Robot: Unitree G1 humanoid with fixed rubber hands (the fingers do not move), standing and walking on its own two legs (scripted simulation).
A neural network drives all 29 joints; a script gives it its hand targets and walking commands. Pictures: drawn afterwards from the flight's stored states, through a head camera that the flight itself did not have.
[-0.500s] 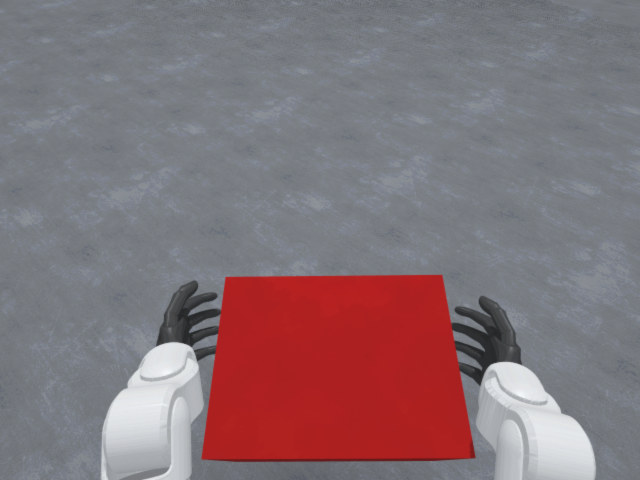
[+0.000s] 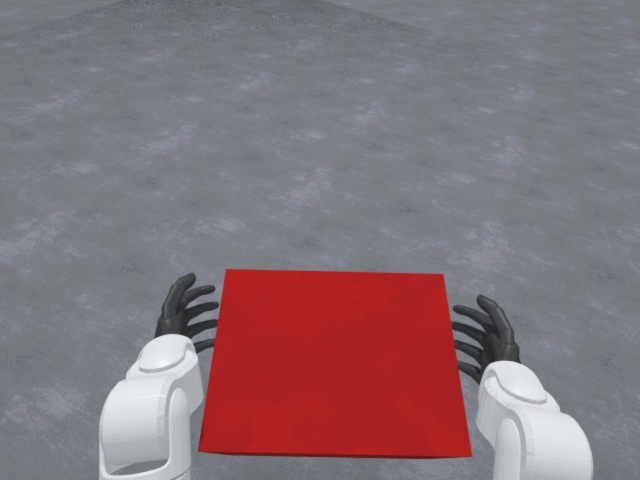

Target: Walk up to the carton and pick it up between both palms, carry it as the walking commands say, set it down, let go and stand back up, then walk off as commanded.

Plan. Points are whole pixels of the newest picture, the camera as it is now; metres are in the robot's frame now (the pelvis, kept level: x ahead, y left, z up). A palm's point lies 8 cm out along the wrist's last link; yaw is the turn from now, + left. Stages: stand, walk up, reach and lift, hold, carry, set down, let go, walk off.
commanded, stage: carry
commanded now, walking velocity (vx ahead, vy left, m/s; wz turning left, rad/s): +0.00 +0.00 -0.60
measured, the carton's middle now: (331, 369) +0.28 +0.01 +0.01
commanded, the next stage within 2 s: none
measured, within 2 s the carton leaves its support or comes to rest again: neither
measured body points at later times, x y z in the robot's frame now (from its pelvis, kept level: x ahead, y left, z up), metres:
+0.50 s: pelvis -0.04 -0.05 +0.00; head -0.02 -0.05 +0.45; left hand +0.26 +0.06 +0.08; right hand +0.18 -0.27 +0.08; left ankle -0.02 +0.09 -0.70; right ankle +0.00 -0.13 -0.74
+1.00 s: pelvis -0.09 -0.07 -0.02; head -0.08 -0.08 +0.43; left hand +0.24 -0.08 +0.07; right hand +0.03 -0.35 +0.06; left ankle -0.03 +0.07 -0.72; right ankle -0.12 -0.15 -0.74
